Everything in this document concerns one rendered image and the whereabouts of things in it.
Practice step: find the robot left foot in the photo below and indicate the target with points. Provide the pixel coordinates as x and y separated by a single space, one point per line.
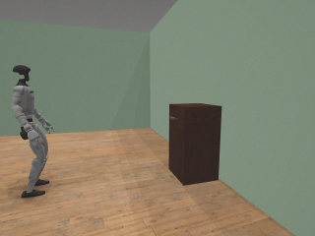
40 182

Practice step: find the left robot hand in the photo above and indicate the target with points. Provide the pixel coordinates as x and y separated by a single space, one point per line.
45 125

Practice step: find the cabinet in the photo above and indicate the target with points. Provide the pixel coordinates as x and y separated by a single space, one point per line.
194 152

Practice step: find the drawer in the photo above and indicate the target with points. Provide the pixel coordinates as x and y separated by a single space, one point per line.
177 114

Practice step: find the robot right upper arm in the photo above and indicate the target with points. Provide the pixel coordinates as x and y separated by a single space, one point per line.
18 92

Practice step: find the robot right forearm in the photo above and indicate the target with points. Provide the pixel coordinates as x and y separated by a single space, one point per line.
22 118

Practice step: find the robot left forearm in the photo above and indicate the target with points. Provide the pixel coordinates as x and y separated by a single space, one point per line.
38 116

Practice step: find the right robot hand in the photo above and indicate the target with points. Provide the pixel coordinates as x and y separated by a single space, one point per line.
33 135

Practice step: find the left robot thigh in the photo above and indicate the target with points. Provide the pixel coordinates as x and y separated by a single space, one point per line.
44 138

